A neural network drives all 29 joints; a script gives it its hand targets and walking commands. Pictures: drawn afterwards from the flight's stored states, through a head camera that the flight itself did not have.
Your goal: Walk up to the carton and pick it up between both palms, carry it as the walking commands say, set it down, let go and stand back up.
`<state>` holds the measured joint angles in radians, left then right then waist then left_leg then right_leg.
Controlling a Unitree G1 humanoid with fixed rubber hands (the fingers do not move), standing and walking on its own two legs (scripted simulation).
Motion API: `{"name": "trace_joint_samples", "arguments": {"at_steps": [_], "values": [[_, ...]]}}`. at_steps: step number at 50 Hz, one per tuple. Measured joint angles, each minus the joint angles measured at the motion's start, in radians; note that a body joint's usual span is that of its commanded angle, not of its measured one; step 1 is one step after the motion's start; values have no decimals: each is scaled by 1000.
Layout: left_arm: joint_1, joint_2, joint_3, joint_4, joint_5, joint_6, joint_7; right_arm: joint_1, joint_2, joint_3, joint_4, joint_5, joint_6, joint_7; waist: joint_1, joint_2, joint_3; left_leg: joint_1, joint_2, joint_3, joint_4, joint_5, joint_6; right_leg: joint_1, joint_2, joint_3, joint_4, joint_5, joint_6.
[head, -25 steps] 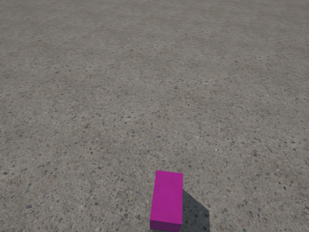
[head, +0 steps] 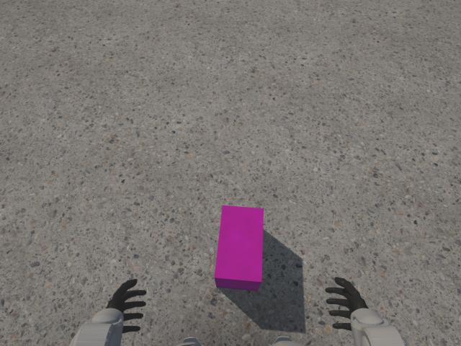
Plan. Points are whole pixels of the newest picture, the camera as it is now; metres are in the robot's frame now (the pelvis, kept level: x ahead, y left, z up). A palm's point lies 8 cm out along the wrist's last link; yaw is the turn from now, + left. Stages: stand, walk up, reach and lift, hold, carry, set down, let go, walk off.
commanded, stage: reach and lift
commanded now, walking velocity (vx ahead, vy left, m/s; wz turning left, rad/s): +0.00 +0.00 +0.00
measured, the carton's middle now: (239, 248) +0.48 -0.03 -0.65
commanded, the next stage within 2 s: none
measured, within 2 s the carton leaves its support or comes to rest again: neither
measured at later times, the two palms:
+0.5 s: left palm (139, 295) +0.24 +0.20 -0.16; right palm (333, 293) +0.23 -0.20 -0.15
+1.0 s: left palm (171, 231) +0.39 +0.15 -0.20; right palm (310, 236) +0.37 -0.19 -0.19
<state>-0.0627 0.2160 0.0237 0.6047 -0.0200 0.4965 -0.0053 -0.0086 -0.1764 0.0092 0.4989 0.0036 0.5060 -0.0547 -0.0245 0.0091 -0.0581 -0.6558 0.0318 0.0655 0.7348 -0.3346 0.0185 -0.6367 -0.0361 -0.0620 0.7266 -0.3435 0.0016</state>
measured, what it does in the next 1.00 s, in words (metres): lowers itself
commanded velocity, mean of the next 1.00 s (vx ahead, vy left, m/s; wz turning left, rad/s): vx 0.00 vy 0.00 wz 0.00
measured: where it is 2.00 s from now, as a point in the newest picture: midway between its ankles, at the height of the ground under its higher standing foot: outside the picture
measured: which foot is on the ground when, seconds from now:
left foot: down 0.00-1.00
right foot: down 0.00-1.00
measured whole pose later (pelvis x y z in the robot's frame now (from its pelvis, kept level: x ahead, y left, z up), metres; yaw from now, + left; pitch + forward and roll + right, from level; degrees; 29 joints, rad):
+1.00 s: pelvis -0.09 +0.03 -0.09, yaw -2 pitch +33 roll -2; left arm -1.02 0.16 0.15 0.82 -0.02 0.33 0.18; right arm -0.99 -0.17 -0.30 0.80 -0.01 0.30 -0.09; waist -0.04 0.03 0.10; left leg -1.38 0.02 0.07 1.12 -0.32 0.06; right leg -1.36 -0.04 -0.01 1.10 -0.32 0.03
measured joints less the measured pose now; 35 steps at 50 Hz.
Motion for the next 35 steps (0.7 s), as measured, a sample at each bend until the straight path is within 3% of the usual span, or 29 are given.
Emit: {"name": "trace_joint_samples", "arguments": {"at_steps": [4, 10, 13, 18, 23, 29, 35], "values": [[85, -54, 35, -7, 58, -47, -44, 85, 81, -43, -5, -49, -41, 13, -3, -26, -12, -39, -1, -1, -20, 23, -9, -49, 3, 8, -3, 14, -6], [79, -75, 65, -64, 90, -162, -62, 89, 121, -106, -57, -47, -136, 21, 30, -31, 56, -162, 11, -12, 109, 0, -16, -176, 14, 14, 124, -4, -12], [-20, -38, 69, -77, 71, -137, -55, -28, 101, -124, -81, -25, -104, 7, 31, -27, 112, -215, 17, -13, 193, -14, -16, -229, 15, 16, 207, -17, -15], [-219, 9, 67, -66, 23, -21, -41, -261, 57, -124, -90, 9, 13, -10, 28, -21, 175, -278, 27, -12, 300, -28, -12, -293, 20, 20, 307, -24, -17], [-399, 12, 85, -26, 12, 45, -30, -438, 44, -113, -24, 11, 87, -26, 21, -25, 205, -324, 24, -17, 345, -20, -4, -333, 15, 17, 348, -16, -15], [-556, -5, 110, 63, 27, 52, -1, -598, 75, -176, 115, -27, 70, -32, -6, -17, 236, -390, 13, -28, 358, 4, 4, -386, 9, 11, 349, 8, -7], [-745, -30, 107, 123, 2, 22, 72, -782, 19, -226, 191, -12, 7, -43, -15, 9, 272, -489, 5, -20, 386, 16, 21, -481, 7, 26, 367, 28, 12]]}}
